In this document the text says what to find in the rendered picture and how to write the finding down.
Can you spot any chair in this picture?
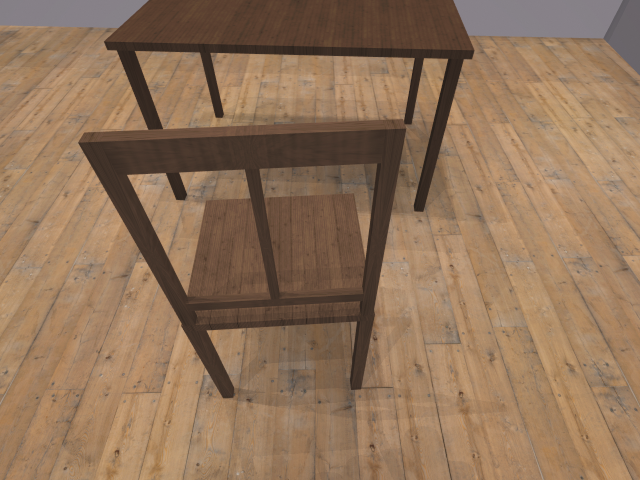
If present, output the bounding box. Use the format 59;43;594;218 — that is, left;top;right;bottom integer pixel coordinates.
78;119;406;398

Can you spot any table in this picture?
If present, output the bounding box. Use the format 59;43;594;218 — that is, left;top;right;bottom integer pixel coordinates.
104;0;475;212

